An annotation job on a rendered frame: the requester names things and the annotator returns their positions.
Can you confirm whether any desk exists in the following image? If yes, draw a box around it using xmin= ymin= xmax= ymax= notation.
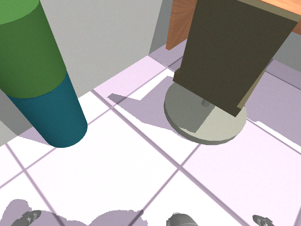
xmin=166 ymin=0 xmax=301 ymax=50

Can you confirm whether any potted plant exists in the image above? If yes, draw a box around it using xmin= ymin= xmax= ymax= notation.
xmin=0 ymin=0 xmax=87 ymax=148

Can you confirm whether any office chair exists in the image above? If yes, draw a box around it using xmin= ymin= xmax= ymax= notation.
xmin=164 ymin=0 xmax=301 ymax=145

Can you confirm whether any right robot hand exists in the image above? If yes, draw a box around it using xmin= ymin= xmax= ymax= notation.
xmin=253 ymin=215 xmax=274 ymax=226

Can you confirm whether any left robot hand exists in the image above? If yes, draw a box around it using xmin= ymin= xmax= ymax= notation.
xmin=11 ymin=210 xmax=41 ymax=226

